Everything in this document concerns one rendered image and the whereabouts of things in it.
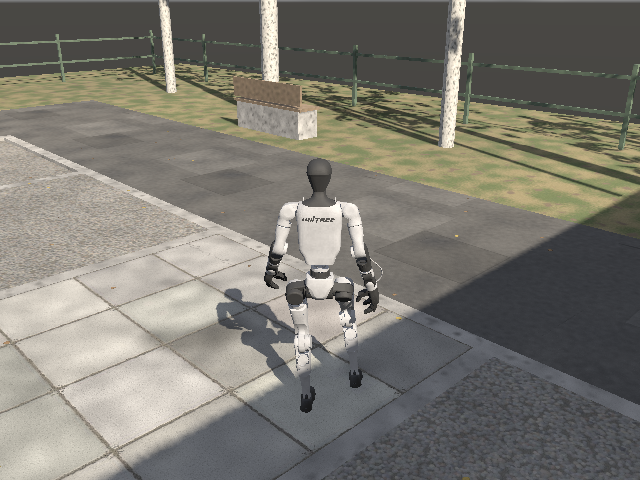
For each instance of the left robot forearm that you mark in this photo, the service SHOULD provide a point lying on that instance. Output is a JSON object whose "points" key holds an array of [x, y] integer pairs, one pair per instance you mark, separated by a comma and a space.
{"points": [[273, 262]]}

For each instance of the robot right upper arm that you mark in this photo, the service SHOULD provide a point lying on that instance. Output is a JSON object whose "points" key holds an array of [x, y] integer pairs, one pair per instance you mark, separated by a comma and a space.
{"points": [[351, 212]]}

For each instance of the right robot forearm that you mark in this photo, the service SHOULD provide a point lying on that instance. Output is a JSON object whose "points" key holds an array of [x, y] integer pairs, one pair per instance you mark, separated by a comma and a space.
{"points": [[366, 271]]}

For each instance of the robot left upper arm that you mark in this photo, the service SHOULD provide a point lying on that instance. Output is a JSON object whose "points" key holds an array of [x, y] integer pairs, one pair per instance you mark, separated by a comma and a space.
{"points": [[287, 212]]}

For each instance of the robot right hand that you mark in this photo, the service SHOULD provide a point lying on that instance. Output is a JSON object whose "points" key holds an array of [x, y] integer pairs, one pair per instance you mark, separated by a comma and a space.
{"points": [[373, 299]]}

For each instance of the robot left hand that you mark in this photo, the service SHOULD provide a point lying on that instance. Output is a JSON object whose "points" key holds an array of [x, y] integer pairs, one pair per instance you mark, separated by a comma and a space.
{"points": [[278, 275]]}

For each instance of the robot right thigh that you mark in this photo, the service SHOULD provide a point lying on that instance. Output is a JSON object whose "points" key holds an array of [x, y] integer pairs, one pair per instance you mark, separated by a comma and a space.
{"points": [[343, 290]]}

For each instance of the robot left foot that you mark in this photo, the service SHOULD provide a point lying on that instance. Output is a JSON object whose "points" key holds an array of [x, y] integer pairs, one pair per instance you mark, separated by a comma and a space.
{"points": [[306, 404]]}

